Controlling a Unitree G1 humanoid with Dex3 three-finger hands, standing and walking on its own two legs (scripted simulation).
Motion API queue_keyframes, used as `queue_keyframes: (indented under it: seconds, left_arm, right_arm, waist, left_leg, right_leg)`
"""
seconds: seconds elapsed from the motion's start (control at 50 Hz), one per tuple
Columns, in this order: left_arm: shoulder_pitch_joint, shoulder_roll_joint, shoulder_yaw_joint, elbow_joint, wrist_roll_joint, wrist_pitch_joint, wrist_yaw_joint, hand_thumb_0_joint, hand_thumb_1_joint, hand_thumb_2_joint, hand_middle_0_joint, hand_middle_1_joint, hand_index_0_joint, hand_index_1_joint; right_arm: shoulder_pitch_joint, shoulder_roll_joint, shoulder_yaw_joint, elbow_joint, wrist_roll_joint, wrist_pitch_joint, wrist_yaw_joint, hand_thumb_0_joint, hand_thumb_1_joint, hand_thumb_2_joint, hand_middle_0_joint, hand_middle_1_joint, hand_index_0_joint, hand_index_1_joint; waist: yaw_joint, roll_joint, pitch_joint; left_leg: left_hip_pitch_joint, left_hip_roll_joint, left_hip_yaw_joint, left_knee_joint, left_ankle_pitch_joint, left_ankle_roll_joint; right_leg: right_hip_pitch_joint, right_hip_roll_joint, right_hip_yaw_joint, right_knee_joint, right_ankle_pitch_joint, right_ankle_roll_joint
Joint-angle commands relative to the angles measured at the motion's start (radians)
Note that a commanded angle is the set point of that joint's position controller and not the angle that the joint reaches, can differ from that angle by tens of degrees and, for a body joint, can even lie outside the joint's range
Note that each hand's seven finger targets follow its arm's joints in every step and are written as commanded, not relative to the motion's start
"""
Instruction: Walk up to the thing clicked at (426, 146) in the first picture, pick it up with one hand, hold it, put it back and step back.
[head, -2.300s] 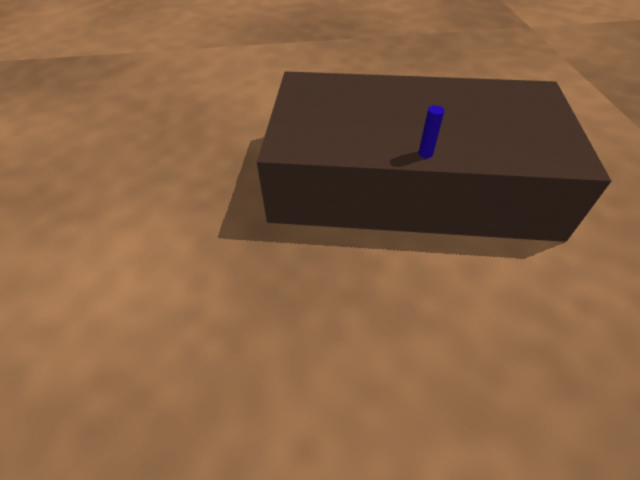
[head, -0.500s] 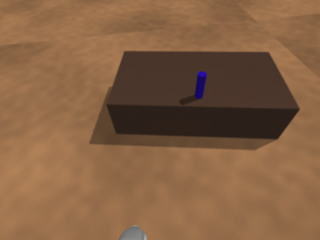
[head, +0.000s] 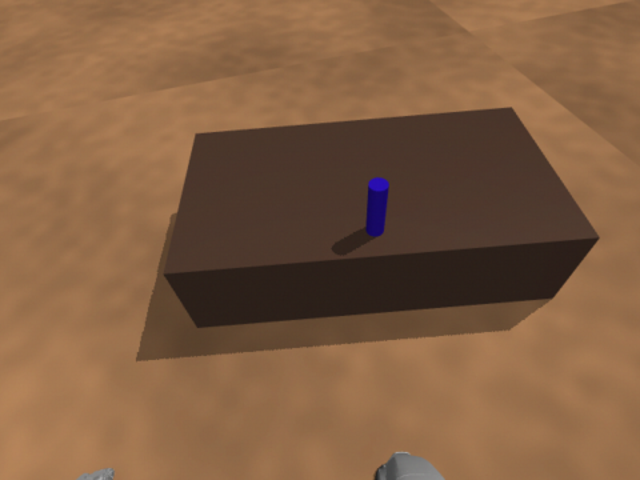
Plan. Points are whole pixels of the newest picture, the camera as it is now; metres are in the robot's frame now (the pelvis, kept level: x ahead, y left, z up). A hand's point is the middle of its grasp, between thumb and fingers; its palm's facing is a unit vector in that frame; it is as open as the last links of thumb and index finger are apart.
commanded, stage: walk up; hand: right
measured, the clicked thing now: (376, 208) +0.84 -0.16 -0.33
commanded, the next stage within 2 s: none
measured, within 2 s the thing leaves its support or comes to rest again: neither
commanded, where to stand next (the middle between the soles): +0.43 +0.04 m, yaw +0 degrees
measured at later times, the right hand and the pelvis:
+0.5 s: hand (490, 369) +0.28 -0.24 -0.12, palm faces -0.10 +0.91 -0.41, open 7.4 cm; pelvis +0.19 +0.04 +0.00, yaw +1 degrees
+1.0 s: hand (461, 324) +0.38 -0.23 -0.16, palm faces -0.05 +0.95 -0.32, open 7.4 cm; pelvis +0.33 +0.03 +0.00, yaw +0 degrees
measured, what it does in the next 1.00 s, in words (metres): walks ahead: left foot, then right foot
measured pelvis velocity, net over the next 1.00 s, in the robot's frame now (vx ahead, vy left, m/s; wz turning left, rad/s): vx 0.33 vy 0.03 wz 0.00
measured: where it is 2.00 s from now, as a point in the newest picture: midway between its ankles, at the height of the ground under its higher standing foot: (316, 415)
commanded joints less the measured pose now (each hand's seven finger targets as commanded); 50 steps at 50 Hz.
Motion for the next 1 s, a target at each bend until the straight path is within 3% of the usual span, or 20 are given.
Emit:
queue_keyframes:
  seconds: [0.0, 0.02, 0.04, 0.1, 0.18, 0.34, 0.42, 0.44, 0.46, 0.48, 0.5, 0.58, 0.7, 0.8, 0.86, 0.88, 0.9, 0.92, 0.94, 0.98]
  left_arm:
    - [0.314, 0.320, 0.130, 0.019, 0.017, -0.031, 0.045, 0.000, 0.900, 0.900, -0.200, -0.300, -0.200, -0.300]
    - [0.250, 0.352, 0.118, -0.026, 0.010, -0.038, 0.049, 0.000, 0.900, 0.900, -0.200, -0.300, -0.200, -0.300]
    - [0.163, 0.360, 0.112, -0.047, 0.002, -0.035, 0.047, 0.000, 0.900, 0.900, -0.200, -0.300, -0.200, -0.300]
    - [0.068, 0.265, 0.088, -0.063, -0.011, -0.039, 0.057, 0.000, 0.900, 0.900, -0.200, -0.300, -0.200, -0.300]
    - [0.067, 0.238, 0.077, -0.066, -0.002, -0.050, 0.056, 0.000, 0.900, 0.900, -0.200, -0.300, -0.200, -0.300]
    - [0.094, 0.271, 0.081, -0.081, 0.007, -0.048, 0.053, 0.000, 0.900, 0.900, -0.200, -0.300, -0.200, -0.300]
    - [0.090, 0.227, 0.056, -0.080, 0.008, -0.031, 0.052, 0.000, 0.900, 0.900, -0.200, -0.300, -0.200, -0.300]
    - [0.137, 0.163, 0.033, -0.081, 0.006, -0.030, 0.053, 0.000, 0.900, 0.900, -0.200, -0.300, -0.200, -0.300]
    - [0.183, 0.084, 0.011, -0.084, -0.006, -0.025, 0.048, 0.000, 0.900, 0.900, -0.200, -0.300, -0.200, -0.300]
    - [0.164, 0.196, 0.038, -0.055, 0.000, -0.014, 0.068, 0.000, 0.900, 0.900, -0.200, -0.300, -0.200, -0.300]
    - [0.112, 0.233, 0.039, -0.053, 0.004, -0.012, 0.075, 0.000, 0.900, 0.900, -0.200, -0.300, -0.200, -0.300]
    - [0.142, 0.182, 0.038, -0.013, -0.018, -0.007, 0.058, 0.000, 0.900, 0.900, -0.200, -0.300, -0.200, -0.300]
    - [0.054, 0.155, 0.038, -0.044, -0.003, 0.007, 0.029, 0.000, 0.900, 0.900, -0.200, -0.300, -0.200, -0.300]
    - [0.003, 0.128, 0.038, -0.039, 0.007, -0.009, 0.038, 0.000, 0.900, 0.900, -0.200, -0.300, -0.200, -0.300]
    - [0.116, 0.157, 0.050, 0.008, 0.011, -0.021, 0.060, 0.000, 0.900, 0.900, -0.200, -0.300, -0.200, -0.300]
    - [0.171, 0.210, 0.069, 0.012, 0.016, -0.026, 0.070, 0.000, 0.900, 0.900, -0.200, -0.300, -0.200, -0.300]
    - [0.159, 0.271, 0.078, -0.018, 0.016, -0.029, 0.078, 0.000, 0.900, 0.900, -0.200, -0.300, -0.200, -0.300]
    - [0.117, 0.281, 0.076, -0.027, 0.003, -0.021, 0.076, 0.000, 0.900, 0.900, -0.200, -0.300, -0.200, -0.300]
    - [0.090, 0.282, 0.076, -0.033, -0.001, -0.012, 0.080, 0.000, 0.900, 0.900, -0.200, -0.300, -0.200, -0.300]
    - [0.053, 0.231, 0.056, -0.041, -0.001, -0.007, 0.086, 0.000, 0.900, 0.900, -0.200, -0.300, -0.200, -0.300]
  right_arm:
    - [-0.011, -0.112, -0.025, -0.120, 0.006, -0.025, -0.014, 0.000, -0.900, -0.900, 0.200, 0.300, 0.200, 0.300]
    - [0.017, -0.149, -0.033, -0.106, 0.006, -0.009, -0.018, 0.000, -0.900, -0.900, 0.200, 0.300, 0.200, 0.300]
    - [-0.014, -0.239, -0.058, -0.091, -0.003, 0.001, -0.024, 0.000, -0.900, -0.900, 0.200, 0.300, 0.200, 0.300]
    - [0.014, -0.219, -0.052, -0.032, 0.019, 0.000, -0.019, 0.000, -0.900, -0.900, 0.200, 0.300, 0.200, 0.300]
    - [0.044, -0.186, -0.053, -0.016, 0.004, 0.011, 0.003, 0.000, -0.900, -0.900, 0.200, 0.300, 0.200, 0.300]
    - [-0.111, -0.167, -0.062, -0.074, -0.013, -0.009, 0.027, 0.000, -0.900, -0.900, 0.200, 0.300, 0.200, 0.300]
    - [0.043, -0.195, -0.082, -0.019, -0.016, -0.028, 0.009, 0.000, -0.900, -0.900, 0.200, 0.300, 0.200, 0.300]
    - [0.141, -0.257, -0.102, 0.006, -0.021, -0.035, -0.005, 0.000, -0.900, -0.900, 0.200, 0.300, 0.200, 0.300]
    - [0.132, -0.326, -0.114, -0.026, -0.027, -0.043, -0.015, 0.000, -0.900, -0.900, 0.200, 0.300, 0.200, 0.300]
    - [0.119, -0.356, -0.121, -0.039, 0.004, -0.040, -0.015, 0.000, -0.900, -0.900, 0.200, 0.300, 0.200, 0.300]
    - [0.099, -0.334, -0.118, -0.036, 0.012, -0.034, -0.017, 0.000, -0.900, -0.900, 0.200, 0.300, 0.200, 0.300]
    - [0.033, -0.233, -0.066, -0.049, 0.015, -0.051, -0.032, 0.000, -0.900, -0.900, 0.200, 0.300, 0.200, 0.300]
    - [0.003, -0.250, -0.072, -0.089, 0.006, -0.048, -0.033, 0.000, -0.900, -0.900, 0.200, 0.300, 0.200, 0.300]
    - [-0.021, -0.225, -0.057, -0.092, 0.004, -0.026, -0.036, 0.000, -0.900, -0.900, 0.200, 0.300, 0.200, 0.300]
    - [-0.032, -0.164, -0.029, -0.104, 0.020, -0.011, -0.042, 0.000, -0.900, -0.900, 0.200, 0.300, 0.200, 0.300]
    - [-0.007, -0.115, -0.013, -0.108, 0.026, -0.012, -0.043, 0.000, -0.900, -0.900, 0.200, 0.300, 0.200, 0.300]
    - [0.058, -0.073, 0.007, -0.105, 0.021, -0.002, -0.043, 0.000, -0.900, -0.900, 0.200, 0.300, 0.200, 0.300]
    - [0.061, -0.169, -0.023, -0.070, 0.014, 0.017, -0.056, 0.000, -0.900, -0.900, 0.200, 0.300, 0.200, 0.300]
    - [0.046, -0.197, -0.032, -0.056, 0.006, 0.021, -0.064, 0.000, -0.900, -0.900, 0.200, 0.300, 0.200, 0.300]
    - [0.020, -0.191, -0.033, -0.028, 0.016, 0.021, -0.062, 0.000, -0.900, -0.900, 0.200, 0.300, 0.200, 0.300]
  waist:
    - [0.182, -0.340, -0.165]
    - [0.139, -0.263, -0.114]
    - [0.121, -0.208, -0.062]
    - [0.067, -0.129, 0.012]
    - [0.044, -0.153, -0.020]
    - [0.077, -0.139, -0.035]
    - [-0.025, -0.015, -0.116]
    - [-0.061, 0.192, -0.183]
    - [-0.036, 0.354, -0.163]
    - [-0.045, 0.231, -0.139]
    - [-0.038, 0.170, -0.068]
    - [0.028, 0.122, -0.005]
    - [0.013, 0.165, 0.007]
    - [0.019, 0.114, -0.022]
    - [0.090, -0.020, -0.117]
    - [0.115, -0.182, -0.187]
    - [0.090, -0.285, -0.211]
    - [0.089, -0.179, -0.182]
    - [0.086, -0.190, -0.147]
    - [0.069, -0.142, -0.097]
  left_leg:
    - [-0.547, -0.061, 0.004, 0.478, -0.055, 0.100]
    - [-0.589, -0.082, -0.084, 0.612, -0.086, 0.067]
    - [-0.563, -0.025, -0.136, 0.639, -0.092, 0.065]
    - [-0.521, 0.032, -0.198, 0.573, 0.081, 0.067]
    - [-0.434, 0.030, -0.145, 0.406, 0.149, 0.044]
    - [-0.339, 0.027, -0.079, 0.049, 0.239, 0.030]
    - [-0.003, -0.042, -0.038, -0.066, 0.219, 0.063]
    - [0.132, 0.048, -0.200, -0.171, 0.064, 0.105]
    - [0.217, 0.277, -0.620, -0.281, -0.046, 0.178]
    - [0.174, 0.373, -0.760, -0.334, -0.065, 0.279]
    - [0.101, 0.377, -0.734, -0.318, 0.014, 0.309]
    - [-0.055, 0.194, -0.282, -0.265, 0.581, 0.182]
    - [-0.075, 0.196, -0.206, -0.334, 0.372, 0.261]
    - [-0.145, 0.170, -0.141, -0.189, 0.585, 0.231]
    - [-0.219, 0.078, -0.069, 0.080, 0.526, 0.147]
    - [-0.291, 0.014, -0.026, 0.273, 0.335, 0.108]
    - [-0.428, -0.089, -0.049, 0.406, -0.082, 0.069]
    - [-0.441, -0.067, -0.113, 0.480, -0.147, 0.067]
    - [-0.461, -0.039, -0.127, 0.513, -0.184, 0.065]
    - [-0.433, -0.020, -0.173, 0.486, -0.118, 0.057]
  right_leg:
    - [0.576, -0.172, 0.371, -0.227, -0.388, -0.100]
    - [0.456, -0.355, 0.731, -0.424, -0.606, -0.175]
    - [0.344, -0.374, 0.797, -0.436, -0.681, -0.249]
    - [0.226, -0.236, 0.449, -0.405, -0.402, -0.166]
    - [0.171, -0.167, 0.223, -0.367, -0.194, -0.183]
    - [0.185, -0.186, 0.152, -0.314, -0.225, -0.178]
    - [0.067, -0.131, 0.072, -0.020, -0.027, -0.119]
    - [-0.010, -0.054, -0.003, 0.273, -0.003, -0.073]
    - [-0.254, 0.093, -0.012, 0.473, -0.342, -0.010]
    - [-0.282, 0.066, 0.043, 0.549, -0.394, -0.022]
    - [-0.302, 0.028, 0.085, 0.589, -0.379, -0.030]
    - [-0.142, -0.007, 0.121, 0.454, -0.188, -0.017]
    - [-0.118, -0.033, 0.029, 0.229, -0.100, 0.021]
    - [0.070, 0.024, -0.030, 0.031, -0.031, 0.005]
    - [0.352, 0.063, -0.026, -0.127, 0.098, -0.026]
    - [0.451, -0.064, 0.131, -0.194, 0.127, -0.060]
    - [0.499, -0.297, 0.503, -0.271, 0.092, -0.142]
    - [0.451, -0.343, 0.564, -0.277, 0.019, -0.241]
    - [0.392, -0.358, 0.586, -0.276, -0.004, -0.288]
    - [0.289, -0.263, 0.393, -0.274, 0.030, -0.230]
